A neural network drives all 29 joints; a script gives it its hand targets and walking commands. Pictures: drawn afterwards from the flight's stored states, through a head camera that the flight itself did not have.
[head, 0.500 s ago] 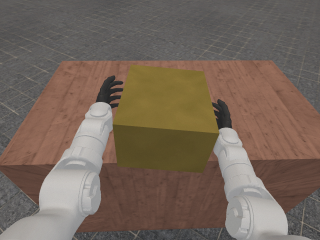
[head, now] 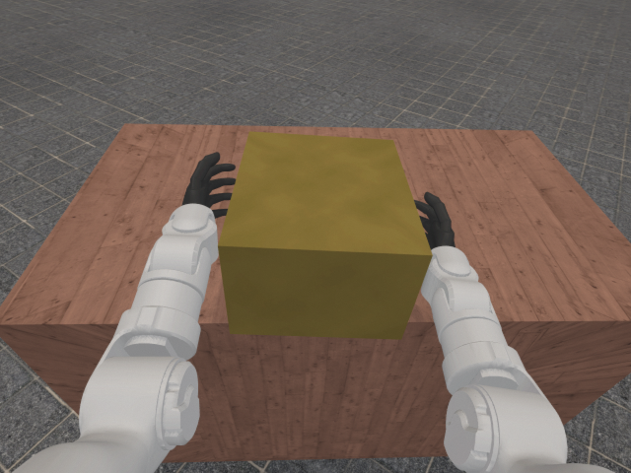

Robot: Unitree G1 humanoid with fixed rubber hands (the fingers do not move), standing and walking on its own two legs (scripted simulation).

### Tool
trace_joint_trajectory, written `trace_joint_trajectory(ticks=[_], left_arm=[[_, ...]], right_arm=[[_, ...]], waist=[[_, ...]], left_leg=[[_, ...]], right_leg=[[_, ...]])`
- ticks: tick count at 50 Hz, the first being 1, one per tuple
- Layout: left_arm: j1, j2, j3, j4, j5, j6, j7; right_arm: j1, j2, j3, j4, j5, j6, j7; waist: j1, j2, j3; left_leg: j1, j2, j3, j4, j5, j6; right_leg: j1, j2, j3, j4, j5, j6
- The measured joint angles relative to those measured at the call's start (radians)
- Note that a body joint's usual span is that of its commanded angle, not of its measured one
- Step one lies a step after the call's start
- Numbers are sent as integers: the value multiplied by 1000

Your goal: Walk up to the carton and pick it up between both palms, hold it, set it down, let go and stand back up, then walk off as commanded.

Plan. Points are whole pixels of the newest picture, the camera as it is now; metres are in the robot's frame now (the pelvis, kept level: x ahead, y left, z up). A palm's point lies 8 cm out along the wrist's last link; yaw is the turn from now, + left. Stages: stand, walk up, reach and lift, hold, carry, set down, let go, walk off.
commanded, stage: reach and lift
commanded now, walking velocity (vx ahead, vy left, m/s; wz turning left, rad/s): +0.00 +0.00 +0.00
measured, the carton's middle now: (319, 227) +0.43 +0.00 +0.10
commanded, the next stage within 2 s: hold in 0.88 s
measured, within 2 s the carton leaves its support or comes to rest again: neither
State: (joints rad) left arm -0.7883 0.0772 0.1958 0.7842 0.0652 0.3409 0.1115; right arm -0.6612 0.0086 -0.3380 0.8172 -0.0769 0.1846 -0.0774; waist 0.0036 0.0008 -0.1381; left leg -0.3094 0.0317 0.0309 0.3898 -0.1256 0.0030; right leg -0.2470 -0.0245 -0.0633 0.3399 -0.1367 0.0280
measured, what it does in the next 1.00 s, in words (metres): stands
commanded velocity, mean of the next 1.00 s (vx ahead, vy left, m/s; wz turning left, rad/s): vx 0.00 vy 0.00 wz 0.00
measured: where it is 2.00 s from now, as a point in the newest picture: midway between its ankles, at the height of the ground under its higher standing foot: outside the picture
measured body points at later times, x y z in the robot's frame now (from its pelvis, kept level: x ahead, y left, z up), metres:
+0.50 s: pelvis +0.00 +0.00 +0.00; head -0.04 +0.01 +0.45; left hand +0.41 +0.16 +0.17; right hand +0.39 -0.16 +0.12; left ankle +0.05 +0.12 -0.74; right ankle +0.02 -0.13 -0.74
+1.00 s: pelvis -0.02 +0.00 +0.00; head -0.06 +0.01 +0.45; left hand +0.39 +0.16 +0.18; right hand +0.37 -0.16 +0.14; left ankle +0.05 +0.12 -0.74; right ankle +0.02 -0.13 -0.74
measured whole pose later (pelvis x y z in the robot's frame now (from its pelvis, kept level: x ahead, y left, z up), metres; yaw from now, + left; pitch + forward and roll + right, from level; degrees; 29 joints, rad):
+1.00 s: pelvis -0.02 +0.00 +0.00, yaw +0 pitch +0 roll -1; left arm -0.76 0.07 0.20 0.60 0.08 0.50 0.11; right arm -0.66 0.01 -0.31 0.68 -0.03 0.32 -0.08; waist -0.01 0.00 -0.14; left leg -0.29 0.03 0.03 0.39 -0.11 0.00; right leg -0.23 -0.02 -0.06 0.34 -0.12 0.03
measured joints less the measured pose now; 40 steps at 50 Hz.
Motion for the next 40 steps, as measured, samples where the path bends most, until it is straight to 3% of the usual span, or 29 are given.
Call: trace_joint_trajectory(ticks=[40], left_arm=[[25,-6,0,-181,12,136,2]], right_arm=[[0,0,25,-131,50,110,-2]], waist=[[-11,0,0]], left_leg=[[15,0,0,0,11,0]], right_leg=[[15,0,0,0,11,0]])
